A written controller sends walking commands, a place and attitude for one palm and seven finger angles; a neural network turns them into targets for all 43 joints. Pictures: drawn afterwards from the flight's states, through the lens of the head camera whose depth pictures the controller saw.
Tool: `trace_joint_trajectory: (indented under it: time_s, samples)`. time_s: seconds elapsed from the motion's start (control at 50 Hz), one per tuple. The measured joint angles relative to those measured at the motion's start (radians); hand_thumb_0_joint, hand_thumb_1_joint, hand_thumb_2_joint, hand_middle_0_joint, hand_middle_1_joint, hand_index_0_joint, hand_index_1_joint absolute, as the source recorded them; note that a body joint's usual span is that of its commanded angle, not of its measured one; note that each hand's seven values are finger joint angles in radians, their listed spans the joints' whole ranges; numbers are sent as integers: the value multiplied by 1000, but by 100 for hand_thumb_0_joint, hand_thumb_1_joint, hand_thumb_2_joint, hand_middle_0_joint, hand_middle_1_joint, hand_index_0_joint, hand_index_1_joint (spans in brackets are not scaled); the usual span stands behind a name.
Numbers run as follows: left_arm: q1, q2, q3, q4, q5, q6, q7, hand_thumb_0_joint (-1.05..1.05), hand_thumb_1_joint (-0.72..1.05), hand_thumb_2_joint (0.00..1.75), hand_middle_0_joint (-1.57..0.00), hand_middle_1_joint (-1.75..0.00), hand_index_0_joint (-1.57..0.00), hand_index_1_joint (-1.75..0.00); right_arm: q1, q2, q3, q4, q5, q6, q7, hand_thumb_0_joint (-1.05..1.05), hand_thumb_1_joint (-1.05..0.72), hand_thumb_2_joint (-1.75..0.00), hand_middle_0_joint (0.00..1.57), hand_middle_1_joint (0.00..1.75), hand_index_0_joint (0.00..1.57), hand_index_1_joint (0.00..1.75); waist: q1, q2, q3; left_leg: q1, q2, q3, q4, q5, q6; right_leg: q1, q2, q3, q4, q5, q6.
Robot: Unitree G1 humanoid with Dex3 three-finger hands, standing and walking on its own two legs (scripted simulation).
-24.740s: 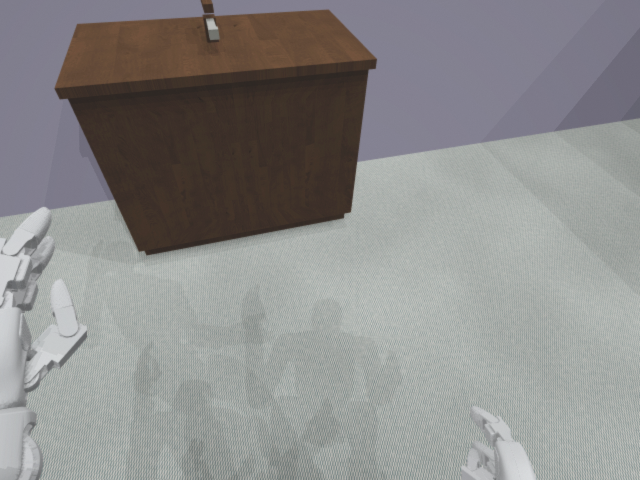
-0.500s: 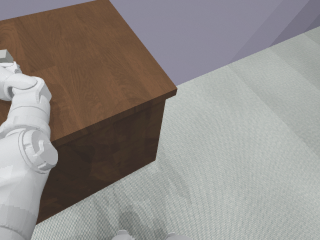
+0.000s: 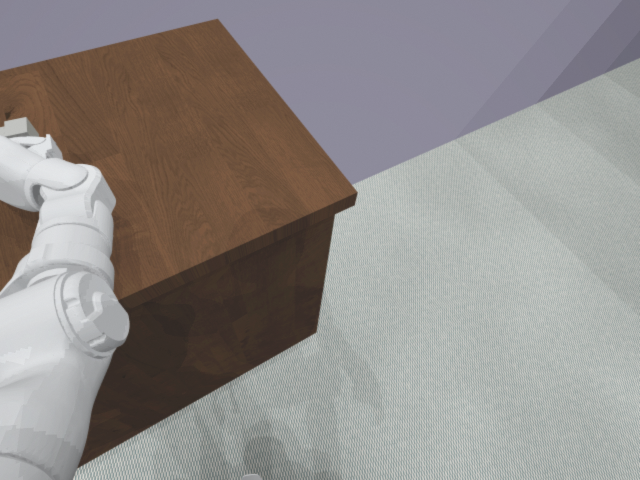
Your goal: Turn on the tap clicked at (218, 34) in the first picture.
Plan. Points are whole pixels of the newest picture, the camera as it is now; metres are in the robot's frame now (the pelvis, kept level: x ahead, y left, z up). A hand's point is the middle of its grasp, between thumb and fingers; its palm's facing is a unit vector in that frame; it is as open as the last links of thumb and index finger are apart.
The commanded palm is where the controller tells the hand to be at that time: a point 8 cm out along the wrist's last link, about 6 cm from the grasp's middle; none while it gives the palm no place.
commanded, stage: lift the hand up off the lever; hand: left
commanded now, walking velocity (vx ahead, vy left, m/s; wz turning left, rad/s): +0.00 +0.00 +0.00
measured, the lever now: (22, 135) +0.55 +0.31 +0.10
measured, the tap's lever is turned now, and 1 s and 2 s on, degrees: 82 83 83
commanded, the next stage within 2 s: draw the hand back beside the body in 1.94 s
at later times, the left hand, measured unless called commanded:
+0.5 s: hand (36, 148) +0.51 +0.27 +0.12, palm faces +0.86 -0.51 -0.10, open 7.8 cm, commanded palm +0.45 +0.27 +0.13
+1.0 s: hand (33, 134) +0.51 +0.27 +0.14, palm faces +0.85 -0.50 -0.14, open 7.8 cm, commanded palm +0.46 +0.27 +0.15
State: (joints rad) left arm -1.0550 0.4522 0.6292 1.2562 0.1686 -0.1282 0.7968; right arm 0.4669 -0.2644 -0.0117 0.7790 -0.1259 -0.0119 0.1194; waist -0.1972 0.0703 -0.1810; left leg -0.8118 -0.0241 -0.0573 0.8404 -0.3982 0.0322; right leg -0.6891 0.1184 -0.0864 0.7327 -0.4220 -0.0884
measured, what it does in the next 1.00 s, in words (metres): stands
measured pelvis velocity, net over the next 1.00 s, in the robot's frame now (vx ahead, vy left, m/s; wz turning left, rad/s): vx -0.02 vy -0.01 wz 0.01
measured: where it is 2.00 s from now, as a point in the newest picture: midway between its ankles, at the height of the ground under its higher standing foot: outside the picture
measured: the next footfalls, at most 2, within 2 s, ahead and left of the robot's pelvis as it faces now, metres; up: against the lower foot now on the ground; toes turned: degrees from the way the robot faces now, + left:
none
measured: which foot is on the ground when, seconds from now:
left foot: down 0.00-1.00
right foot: down 0.00-1.00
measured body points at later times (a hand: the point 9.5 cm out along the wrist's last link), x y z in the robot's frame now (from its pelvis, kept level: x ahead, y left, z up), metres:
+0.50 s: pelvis -0.01 +0.00 +0.00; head +0.08 +0.01 +0.45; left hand +0.46 +0.29 +0.13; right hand -0.04 -0.26 -0.12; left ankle -0.01 +0.09 -0.70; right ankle -0.06 -0.06 -0.70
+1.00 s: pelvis -0.02 -0.01 +0.01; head +0.07 +0.00 +0.45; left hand +0.46 +0.29 +0.15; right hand -0.05 -0.27 -0.12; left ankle -0.01 +0.09 -0.70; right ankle -0.06 -0.06 -0.70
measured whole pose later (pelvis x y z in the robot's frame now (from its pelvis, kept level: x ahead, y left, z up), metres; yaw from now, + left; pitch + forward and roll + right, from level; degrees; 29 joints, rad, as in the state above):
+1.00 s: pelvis -0.02 -0.01 +0.01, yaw +1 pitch +19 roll -2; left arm -1.11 0.48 0.63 1.25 0.19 -0.02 0.82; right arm 0.43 -0.27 -0.01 0.79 -0.11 -0.05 0.07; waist -0.20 0.06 -0.16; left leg -0.76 -0.02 -0.07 0.79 -0.35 0.02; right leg -0.64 0.12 -0.09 0.69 -0.38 -0.10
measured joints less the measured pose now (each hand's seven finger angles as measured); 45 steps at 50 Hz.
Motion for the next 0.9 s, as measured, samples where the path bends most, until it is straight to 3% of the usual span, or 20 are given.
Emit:
trace_joint_trajectory:
  time_s: [0.3,0.58,0.9]
  samples:
    - [31,-36,10,-57,0,34,3,2,90,90,-17,-15,-15,-15,-39,3,-5,-10,5,2,-15,0,-90,-90,20,30,20,30,18,-8,8,43,-6,2,-19,10,1,40,-7,2,-10,4,2]
    - [15,-38,-3,-71,0,58,15,1,90,90,-16,-15,-15,-15,-41,0,-8,11,2,-8,-29,0,-90,-90,20,30,20,30,17,-7,18,51,-7,-5,-29,25,-3,49,-7,-5,-18,17,-2]
    - [-44,26,4,4,15,107,9,1,90,90,-15,-15,-15,-15,-32,-1,5,8,16,-22,-43,0,-90,-90,20,30,20,30,1,-8,15,58,-2,-5,-54,44,-7,52,-3,-4,-39,35,-7]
